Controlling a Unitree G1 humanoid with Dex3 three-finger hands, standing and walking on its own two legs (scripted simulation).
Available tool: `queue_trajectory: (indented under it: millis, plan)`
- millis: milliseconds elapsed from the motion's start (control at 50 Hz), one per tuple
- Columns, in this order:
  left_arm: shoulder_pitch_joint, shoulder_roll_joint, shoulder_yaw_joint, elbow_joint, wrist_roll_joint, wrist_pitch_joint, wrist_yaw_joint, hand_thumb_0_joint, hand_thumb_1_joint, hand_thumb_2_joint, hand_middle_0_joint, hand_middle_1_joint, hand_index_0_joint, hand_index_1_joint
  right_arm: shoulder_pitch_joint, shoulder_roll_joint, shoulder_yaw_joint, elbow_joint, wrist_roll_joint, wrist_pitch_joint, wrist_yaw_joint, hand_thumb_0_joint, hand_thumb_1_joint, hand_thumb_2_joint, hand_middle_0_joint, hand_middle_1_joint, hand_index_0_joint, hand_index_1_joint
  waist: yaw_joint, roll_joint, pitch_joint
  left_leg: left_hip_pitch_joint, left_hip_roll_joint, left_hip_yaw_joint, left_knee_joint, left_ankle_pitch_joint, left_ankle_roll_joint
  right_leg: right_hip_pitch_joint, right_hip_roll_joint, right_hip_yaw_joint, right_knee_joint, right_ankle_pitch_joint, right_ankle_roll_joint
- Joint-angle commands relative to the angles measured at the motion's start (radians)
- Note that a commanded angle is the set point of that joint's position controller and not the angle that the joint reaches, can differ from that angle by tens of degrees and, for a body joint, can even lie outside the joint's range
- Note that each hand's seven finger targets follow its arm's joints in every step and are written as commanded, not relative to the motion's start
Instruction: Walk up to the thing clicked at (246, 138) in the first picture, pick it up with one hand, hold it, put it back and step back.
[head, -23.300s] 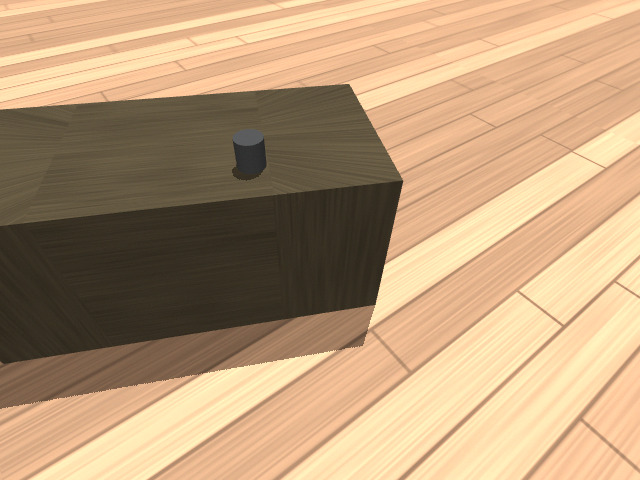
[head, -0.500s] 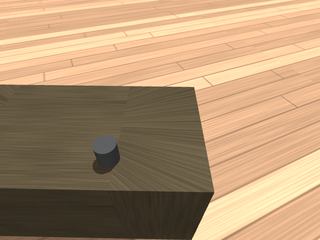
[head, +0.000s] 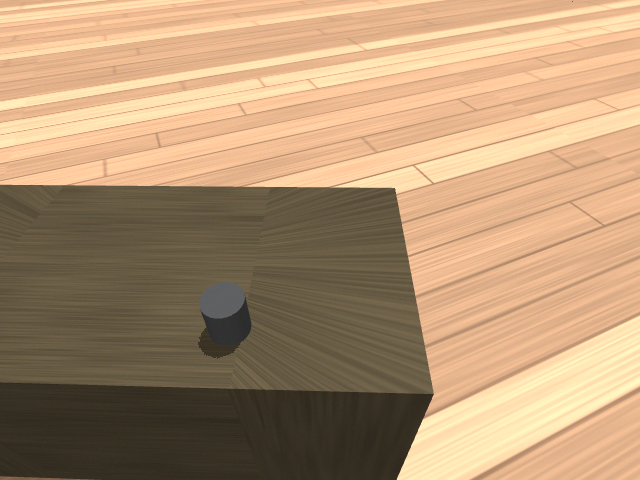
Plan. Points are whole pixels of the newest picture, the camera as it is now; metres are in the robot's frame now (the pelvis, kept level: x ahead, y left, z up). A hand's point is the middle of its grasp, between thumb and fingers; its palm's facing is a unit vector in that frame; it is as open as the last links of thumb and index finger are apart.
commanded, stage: home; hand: left
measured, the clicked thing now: (226, 314) +0.47 +0.18 -0.13
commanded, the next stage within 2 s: stand in 0.92 s
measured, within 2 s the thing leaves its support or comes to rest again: neither
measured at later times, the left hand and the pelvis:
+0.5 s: hand out of the picture +0.06 +0.25 -0.15, palm faces -0.03 -0.93 -0.37, open 17.7 cm; pelvis +0.00 -0.01 +0.00, yaw +0 degrees
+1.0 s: hand out of the picture +0.09 +0.24 -0.15, palm faces -0.03 -0.93 -0.36, open 17.7 cm; pelvis +0.02 -0.01 +0.00, yaw -1 degrees
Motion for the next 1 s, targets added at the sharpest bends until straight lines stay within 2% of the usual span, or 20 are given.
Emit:
queue_trajectory:
  millis: [0,40,120,160,360,460,520,540,600,740,800,920,980]
  plan:
    - [-0.048,0.223,0.049,-0.035,-0.002,-0.021,0.011,0.000,-0.605,0.024,-0.043,-0.044,-0.043,-0.044,-0.037,-0.207,-0.038,-0.045,0.002,-0.025,-0.011,0.000,-0.896,-0.902,0.201,0.301,0.201,0.301,0.000,-0.001,0.016,-0.085,0.096,-0.105,-0.125,0.015,0.023,0.019,-0.091,0.121,-0.104,-0.032,-0.011]
    - [-0.054,0.219,0.050,-0.026,-0.003,-0.023,0.012,0.000,-0.611,0.017,-0.042,-0.042,-0.042,-0.042,-0.051,-0.208,-0.038,-0.045,0.002,-0.025,-0.012,0.000,-0.897,-0.901,0.201,0.301,0.201,0.301,0.000,0.004,-0.005,-0.071,0.099,-0.099,-0.116,0.034,0.027,0.030,-0.098,0.129,-0.113,-0.012,-0.013]
    - [-0.059,0.224,0.049,-0.009,-0.002,-0.022,0.012,0.000,-0.611,0.017,-0.042,-0.042,-0.042,-0.043,-0.050,-0.208,-0.038,-0.033,0.006,-0.021,-0.009,0.000,-0.897,-0.902,0.201,0.301,0.201,0.301,-0.003,-0.022,0.017,-0.068,0.093,-0.094,-0.117,0.014,0.026,0.010,-0.096,0.136,-0.136,-0.072,-0.011]
    - [-0.062,0.218,0.048,-0.009,-0.004,-0.022,0.011,0.000,-0.611,0.015,-0.042,-0.042,-0.042,-0.042,-0.049,-0.208,-0.035,-0.031,0.005,-0.022,-0.009,0.000,-0.897,-0.901,0.201,0.301,0.200,0.301,0.000,-0.008,-0.004,-0.069,0.099,-0.095,-0.120,0.040,0.027,0.038,-0.100,0.134,-0.130,-0.024,-0.012]
    - [-0.075,0.229,0.054,0.010,-0.009,-0.019,0.008,0.000,-0.607,0.023,-0.043,-0.045,-0.043,-0.045,-0.046,-0.212,-0.031,-0.018,0.008,-0.020,-0.011,0.000,-0.897,-0.901,0.200,0.301,0.200,0.301,-0.004,-0.023,0.001,-0.059,0.102,-0.089,-0.125,0.053,0.023,0.034,-0.103,0.142,-0.139,-0.027,-0.015]
    - [-0.078,0.225,0.054,0.013,-0.010,-0.019,0.007,0.000,-0.611,0.018,-0.042,-0.043,-0.042,-0.043,-0.051,-0.218,-0.029,-0.016,0.008,-0.022,-0.014,0.000,-0.897,-0.901,0.200,0.301,0.200,0.301,-0.005,-0.014,-0.013,-0.041,0.110,-0.088,-0.125,0.082,0.022,0.046,-0.104,0.137,-0.132,0.040,-0.017]
    - [-0.080,0.217,0.053,0.010,-0.012,-0.020,0.006,0.000,-0.611,0.017,-0.042,-0.043,-0.042,-0.043,-0.053,-0.224,-0.030,-0.016,0.009,-0.025,-0.016,0.000,-0.897,-0.901,0.200,0.301,0.200,0.301,-0.006,-0.003,-0.039,-0.026,0.116,-0.083,-0.120,0.127,0.022,0.074,-0.109,0.134,-0.116,0.142,-0.020]
    - [-0.082,0.215,0.052,0.015,-0.012,-0.020,0.007,0.000,-0.609,0.021,-0.043,-0.044,-0.043,-0.044,-0.055,-0.216,-0.027,-0.013,0.011,-0.024,-0.014,0.000,-0.897,-0.901,0.201,0.301,0.200,0.301,-0.002,-0.012,-0.025,-0.034,0.114,-0.085,-0.128,0.117,0.018,0.072,-0.104,0.128,-0.117,0.117,-0.016]
    - [-0.088,0.217,0.054,0.013,-0.014,-0.018,0.006,0.000,-0.611,0.015,-0.042,-0.042,-0.042,-0.042,-0.055,-0.224,-0.029,-0.012,0.010,-0.023,-0.016,0.000,-0.897,-0.901,0.201,0.301,0.200,0.301,-0.004,-0.015,-0.030,-0.019,0.117,-0.078,-0.129,0.132,0.016,0.074,-0.105,0.132,-0.119,0.137,-0.017]
    - [-0.104,0.216,0.057,0.008,-0.015,-0.017,0.003,0.000,-0.606,0.023,-0.043,-0.045,-0.043,-0.045,-0.059,-0.224,-0.029,-0.011,0.008,-0.024,-0.015,0.000,-0.897,-0.902,0.201,0.301,0.200,0.301,-0.003,-0.012,-0.019,-0.032,0.118,-0.075,-0.135,0.114,0.015,0.075,-0.105,0.134,-0.130,0.101,-0.017]
    - [-0.110,0.222,0.061,0.004,-0.012,-0.018,0.004,0.000,-0.611,0.016,-0.042,-0.042,-0.042,-0.042,-0.065,-0.221,-0.031,-0.015,0.008,-0.026,-0.016,0.000,-0.897,-0.902,0.201,0.301,0.200,0.301,-0.005,-0.015,-0.036,-0.024,0.121,-0.073,-0.136,0.137,0.013,0.090,-0.108,0.131,-0.120,0.157,-0.019]
    - [-0.110,0.213,0.059,0.003,-0.015,-0.020,0.001,0.000,-0.587,0.035,-0.045,-0.048,-0.045,-0.048,-0.065,-0.226,-0.030,-0.013,0.010,-0.028,-0.014,0.000,-0.897,-0.902,0.201,0.301,0.201,0.301,-0.003,-0.006,-0.039,-0.010,0.124,-0.072,-0.134,0.146,0.012,0.083,-0.106,0.128,-0.122,0.150,-0.016]
    - [-0.118,0.218,0.062,-0.001,-0.014,-0.019,0.003,0.000,-0.611,0.017,-0.042,-0.043,-0.042,-0.043,-0.061,-0.229,-0.032,-0.015,0.009,-0.027,-0.016,0.000,-0.897,-0.902,0.201,0.301,0.200,0.301,-0.010,-0.015,-0.047,-0.004,0.128,-0.071,-0.132,0.153,0.014,0.089,-0.111,0.134,-0.121,0.182,-0.021]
